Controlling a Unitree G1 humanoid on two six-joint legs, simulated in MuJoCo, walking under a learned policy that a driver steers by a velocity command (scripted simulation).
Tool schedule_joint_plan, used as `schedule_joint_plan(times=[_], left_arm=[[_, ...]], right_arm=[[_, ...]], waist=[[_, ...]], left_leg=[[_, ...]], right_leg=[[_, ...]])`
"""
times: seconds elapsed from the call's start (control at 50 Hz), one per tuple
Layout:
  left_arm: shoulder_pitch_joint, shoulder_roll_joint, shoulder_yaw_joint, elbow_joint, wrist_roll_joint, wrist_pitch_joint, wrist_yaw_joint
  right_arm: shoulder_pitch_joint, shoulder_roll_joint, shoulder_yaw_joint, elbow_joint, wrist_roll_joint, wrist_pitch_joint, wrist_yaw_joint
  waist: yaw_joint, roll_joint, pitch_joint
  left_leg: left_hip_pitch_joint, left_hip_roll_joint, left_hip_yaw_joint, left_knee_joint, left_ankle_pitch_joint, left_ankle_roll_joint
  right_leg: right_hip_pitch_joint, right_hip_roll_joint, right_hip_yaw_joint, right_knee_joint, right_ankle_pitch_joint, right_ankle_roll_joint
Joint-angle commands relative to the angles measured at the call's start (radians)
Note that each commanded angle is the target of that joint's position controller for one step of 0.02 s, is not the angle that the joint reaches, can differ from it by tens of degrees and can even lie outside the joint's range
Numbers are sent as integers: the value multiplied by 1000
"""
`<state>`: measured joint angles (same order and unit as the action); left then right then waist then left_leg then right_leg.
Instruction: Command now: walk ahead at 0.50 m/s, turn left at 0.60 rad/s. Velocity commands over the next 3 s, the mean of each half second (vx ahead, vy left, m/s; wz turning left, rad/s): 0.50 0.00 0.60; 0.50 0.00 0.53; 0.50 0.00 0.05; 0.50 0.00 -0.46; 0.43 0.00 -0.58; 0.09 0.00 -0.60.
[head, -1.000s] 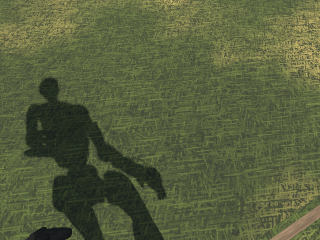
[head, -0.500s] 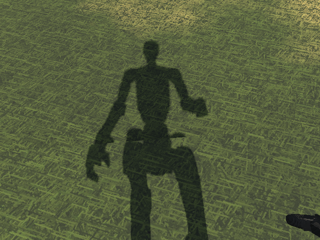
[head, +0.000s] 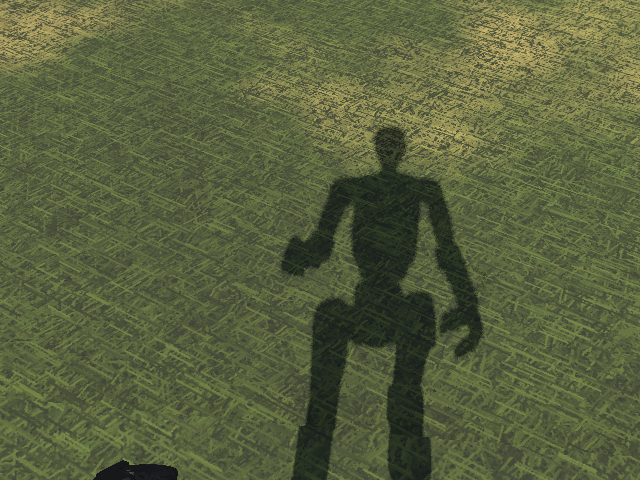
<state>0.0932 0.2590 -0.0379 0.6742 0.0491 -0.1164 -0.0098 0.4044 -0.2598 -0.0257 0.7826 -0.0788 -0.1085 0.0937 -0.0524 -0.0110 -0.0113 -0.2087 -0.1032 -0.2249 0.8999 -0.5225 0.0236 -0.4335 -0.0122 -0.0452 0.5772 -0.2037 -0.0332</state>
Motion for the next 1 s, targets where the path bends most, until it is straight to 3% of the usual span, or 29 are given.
schedule_joint_plan(times=[0.02,0.04,0.08,0.14,0.24,0.36,0.44,0.46,0.48,0.5,0.52,0.54,0.56,0.58,0.6,0.62,0.66,0.7,0.72,0.74,0.76,0.78,0.82,0.84,0.86,0.9,0.96,0.98,1.0], left_arm=[[334,146,54,53,-3,-3,2],[260,63,31,33,-11,2,6],[209,8,19,29,-7,4,25],[203,55,49,50,12,-16,38],[269,104,73,103,34,-23,12],[328,137,82,175,31,-19,-4],[329,227,116,196,33,2,1],[348,227,116,203,42,3,-4],[392,167,93,199,85,-4,-20],[458,38,40,151,113,-16,-50],[276,67,47,149,41,-12,-81],[92,62,49,92,7,-14,-78],[57,105,60,78,21,-22,-52],[98,106,60,71,48,-17,-25],[124,71,49,76,54,-8,-9],[144,42,39,76,50,9,2],[145,54,36,66,31,32,15],[76,1,16,28,18,39,9],[154,-23,5,43,37,32,-1],[180,-3,10,45,45,29,-12],[150,19,14,18,38,23,-16],[62,40,13,-3,26,13,-13],[-104,39,2,-26,38,6,-2],[-166,8,-6,-35,41,6,-9],[-147,-18,-17,-16,41,17,-21],[-130,17,0,-25,24,28,-30],[105,119,48,82,19,28,-18],[271,177,84,140,10,25,-11],[527,201,105,193,1,20,-34]], right_arm=[[-104,-68,-16,-88,18,-28,-25],[-84,-67,-14,-64,8,-18,-41],[-120,-29,4,-57,-19,-5,-29],[-186,-3,11,-57,11,5,-3],[-276,-2,20,-66,19,24,22],[-370,-37,6,-93,18,47,7],[-325,-104,-26,-95,41,32,-10],[-252,-146,-48,-78,51,19,-27],[-74,-200,-78,-30,42,15,-60],[176,-230,-89,29,41,25,-85],[291,-196,-75,88,17,21,-80],[244,-214,-91,108,12,-4,-79],[115,-169,-76,92,37,-20,-73],[45,-91,-43,89,50,-27,-66],[-26,-42,-22,77,50,-31,-56],[-87,-21,-8,57,44,-30,-47],[-160,-58,-10,23,37,-37,-36],[-162,-152,-33,4,15,-27,-24],[-164,-156,-36,-9,-14,-22,-24],[-154,-142,-33,-18,-24,-24,-28],[-125,-142,-34,-21,-22,-28,-29],[-29,-89,-23,26,-29,-36,-44],[201,-30,-15,88,33,-26,-89],[262,-61,-21,110,42,-10,-88],[227,-65,-13,109,27,5,-77],[187,-99,3,102,-3,18,-44],[142,-118,20,93,31,25,-45],[110,-125,23,83,22,25,-31],[179,-51,38,93,-2,11,-8]], waist=[[152,-66,-25],[116,-64,-34],[86,-72,-32],[84,-49,0],[95,-35,37],[94,-63,89],[31,-83,59],[0,-80,8],[-29,-20,-140],[-78,170,-416],[-183,49,-327],[-188,32,-76],[-123,62,6],[-48,85,-17],[16,75,13],[67,66,18],[100,46,19],[80,57,26],[103,75,8],[102,43,5],[85,46,14],[23,50,40],[-138,-24,53],[-173,2,61],[-159,19,76],[-90,55,114],[35,-6,114],[111,-17,62],[194,-167,-218]], left_leg=[[-726,95,93,471,115,-1],[-624,156,90,392,212,10],[-518,200,108,323,250,10],[-533,222,144,175,310,-7],[-516,207,205,-65,540,2],[-477,162,238,-218,521,48],[-272,40,325,-323,417,93],[-90,-12,344,-349,475,128],[296,8,251,-208,623,225],[812,250,-221,-315,557,449],[809,353,-477,-522,502,425],[628,328,-374,-582,381,322],[410,294,-290,-592,367,302],[262,270,-245,-600,397,304],[89,257,-199,-633,418,295],[-48,250,-184,-671,416,292],[-185,219,-126,-722,359,275],[-389,123,-12,-712,404,237],[-494,105,22,-629,466,219],[-486,95,27,-578,456,225],[-458,108,-21,-538,444,230],[-175,180,-158,-427,352,217],[274,196,-227,-218,186,205],[237,160,-225,-192,179,215],[69,130,-199,-155,115,192],[-269,140,-235,-171,95,201],[-299,108,-240,24,71,110],[-335,78,-198,200,172,59],[-523,-39,-44,602,208,-31]], right_leg=[[596,-389,502,-282,-87,-230],[468,-347,404,-339,-81,-207],[384,-305,271,-407,109,-198],[375,-274,100,-472,195,-200],[383,-265,-96,-485,474,-200],[522,-286,-181,-426,548,-157],[594,-297,-244,-220,974,-127],[520,-264,-262,-79,1030,-99],[265,-228,-256,185,869,-35],[-118,-91,-174,499,107,68],[-312,39,-1,697,-319,57],[-467,-5,122,745,-291,28],[-419,-56,149,714,-236,23],[-312,-77,165,671,-203,13],[-212,-101,158,615,-170,7],[-123,-107,152,574,-172,15],[-47,-85,111,416,-154,44],[169,-13,9,245,-47,78],[287,-10,17,361,224,64],[261,-16,36,316,310,60],[252,-11,33,286,286,65],[-34,-92,221,214,392,72],[-451,-94,229,-135,443,86],[-396,-56,162,-206,521,83],[-235,-76,163,-269,681,63],[66,-74,102,-150,726,51],[322,-111,65,-235,688,21],[497,-116,35,-209,648,-6],[974,-221,130,88,812,-171]])
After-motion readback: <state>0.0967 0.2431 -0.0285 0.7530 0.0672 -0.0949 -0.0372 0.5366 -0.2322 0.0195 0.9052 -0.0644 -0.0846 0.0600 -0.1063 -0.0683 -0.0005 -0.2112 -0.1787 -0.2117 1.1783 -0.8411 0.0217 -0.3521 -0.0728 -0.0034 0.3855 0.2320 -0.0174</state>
